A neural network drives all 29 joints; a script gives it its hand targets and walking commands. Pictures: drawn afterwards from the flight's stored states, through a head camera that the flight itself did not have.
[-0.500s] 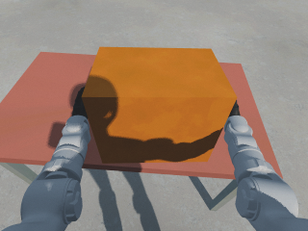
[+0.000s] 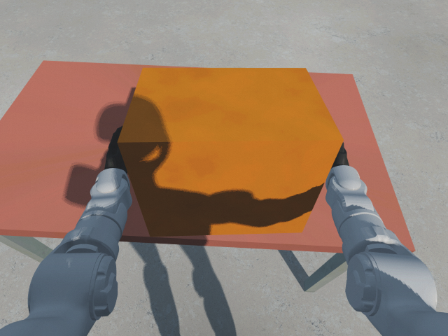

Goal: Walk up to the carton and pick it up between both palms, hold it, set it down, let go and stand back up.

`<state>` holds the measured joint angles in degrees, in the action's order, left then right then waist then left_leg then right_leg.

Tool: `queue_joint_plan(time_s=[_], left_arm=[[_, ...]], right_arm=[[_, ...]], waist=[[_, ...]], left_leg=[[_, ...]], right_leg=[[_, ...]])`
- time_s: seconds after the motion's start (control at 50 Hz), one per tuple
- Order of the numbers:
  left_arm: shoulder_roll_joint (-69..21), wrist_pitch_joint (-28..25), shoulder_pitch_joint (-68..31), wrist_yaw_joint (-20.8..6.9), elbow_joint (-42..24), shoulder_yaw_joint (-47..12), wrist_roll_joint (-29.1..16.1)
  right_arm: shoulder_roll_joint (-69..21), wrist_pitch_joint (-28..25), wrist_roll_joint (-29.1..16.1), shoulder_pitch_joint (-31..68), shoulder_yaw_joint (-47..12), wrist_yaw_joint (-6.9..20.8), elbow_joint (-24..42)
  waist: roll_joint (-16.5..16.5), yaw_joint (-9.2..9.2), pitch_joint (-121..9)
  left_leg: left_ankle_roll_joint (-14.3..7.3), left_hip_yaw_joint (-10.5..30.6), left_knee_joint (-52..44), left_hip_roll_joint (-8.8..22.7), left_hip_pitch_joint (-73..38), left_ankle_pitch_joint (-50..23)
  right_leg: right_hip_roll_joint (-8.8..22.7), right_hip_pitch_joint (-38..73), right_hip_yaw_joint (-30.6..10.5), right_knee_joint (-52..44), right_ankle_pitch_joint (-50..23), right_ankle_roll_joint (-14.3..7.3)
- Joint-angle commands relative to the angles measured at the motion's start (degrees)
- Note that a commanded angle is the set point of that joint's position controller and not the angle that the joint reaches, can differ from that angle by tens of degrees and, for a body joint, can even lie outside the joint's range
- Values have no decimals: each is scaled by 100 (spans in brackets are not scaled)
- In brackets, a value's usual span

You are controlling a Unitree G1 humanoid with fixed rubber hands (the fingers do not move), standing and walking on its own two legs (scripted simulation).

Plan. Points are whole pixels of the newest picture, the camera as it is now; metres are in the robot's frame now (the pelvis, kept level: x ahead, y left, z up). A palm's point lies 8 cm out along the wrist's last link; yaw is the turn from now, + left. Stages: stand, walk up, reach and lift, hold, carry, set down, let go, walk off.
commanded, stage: set down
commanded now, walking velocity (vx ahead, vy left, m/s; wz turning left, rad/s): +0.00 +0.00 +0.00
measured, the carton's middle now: (226, 154) +0.46 +0.02 +0.03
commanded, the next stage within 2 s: none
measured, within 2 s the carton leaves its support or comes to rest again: rests again in 0.94 s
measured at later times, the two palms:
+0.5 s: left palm (118, 172) +0.40 +0.22 +0.03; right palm (333, 167) +0.42 -0.19 +0.04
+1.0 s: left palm (121, 165) +0.42 +0.22 +0.03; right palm (331, 165) +0.43 -0.19 +0.03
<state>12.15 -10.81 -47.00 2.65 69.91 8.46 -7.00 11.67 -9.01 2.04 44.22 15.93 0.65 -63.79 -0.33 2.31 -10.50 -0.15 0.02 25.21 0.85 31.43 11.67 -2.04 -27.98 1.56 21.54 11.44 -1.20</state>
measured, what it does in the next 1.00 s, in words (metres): stands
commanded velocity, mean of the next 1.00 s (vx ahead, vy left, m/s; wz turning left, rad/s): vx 0.00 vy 0.00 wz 0.00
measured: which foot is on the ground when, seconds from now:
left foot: down 0.00-1.00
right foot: down 0.00-1.00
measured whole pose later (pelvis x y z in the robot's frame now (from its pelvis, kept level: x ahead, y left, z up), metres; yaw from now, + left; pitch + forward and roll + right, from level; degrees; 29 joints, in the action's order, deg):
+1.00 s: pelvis -0.03 +0.01 -0.02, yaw -1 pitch +27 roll -2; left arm 16.1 -17.5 -56.6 4.0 78.3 -1.4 -15.2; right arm 15.7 -12.6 -9.2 55.0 9.2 2.0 -74.1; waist -0.1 1.2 -14.6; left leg -0.5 -0.6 32.4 1.7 48.2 11.5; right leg -2.1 -44.3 2.7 27.8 10.7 -1.1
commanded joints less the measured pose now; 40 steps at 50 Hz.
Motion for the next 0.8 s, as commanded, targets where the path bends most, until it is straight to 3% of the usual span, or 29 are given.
queue_joint_plan(time_s=[0.0,0.14,0.3,0.44,0.52,0.62,0.7,0.78], left_arm=[[-3074,-640,-4888,-895,-1623,-1174,204],[-2844,-867,-4924,-947,-1186,-1046,213],[-2541,-1069,-5008,-914,-752,-942,304],[-1982,-1197,-4906,-875,-269,-691,348],[-1252,-1260,-4853,-722,-173,-569,250],[192,-1302,-4735,-320,-258,-375,-96],[299,-1260,-4780,-187,-361,-620,-441],[381,-1239,-4637,-210,-295,-607,-350]], right_arm=[[-3315,-698,212,4279,-1478,979,1435],[-3197,-800,384,4260,-1311,1002,1116],[-2861,-928,572,4226,-893,1077,675],[-2313,-982,729,4202,-598,1073,350],[-1527,-986,594,4152,-437,966,244],[-54,-902,126,4154,-273,588,412],[96,-744,-339,4247,-434,403,524],[309,-765,-376,4102,-435,418,472]], waist=[[-30,-11,-4944],[105,0,-4829],[-90,25,-4702],[66,42,-4517],[54,28,-4613],[221,-42,-5027],[105,-121,-5161],[-81,-120,-5331]], left_leg=[[231,-97,430,201,-2155,-3813],[164,-145,343,175,-1772,-3334],[195,-225,334,198,-1846,-3031],[150,-314,247,166,-1457,-2522],[188,-341,326,157,-1422,-2487],[182,-355,368,123,-995,-2363],[207,-266,538,108,-972,-2409],[302,-215,724,130,-1450,-2834]], right_leg=[[237,1829,130,495,-4256,348],[270,1864,117,544,-4041,374],[242,1349,184,439,-3235,307],[249,1285,187,441,-2868,303],[236,1118,171,480,-2771,296],[248,1344,85,649,-3014,349],[254,990,58,693,-2841,324],[203,581,148,622,-2707,276]])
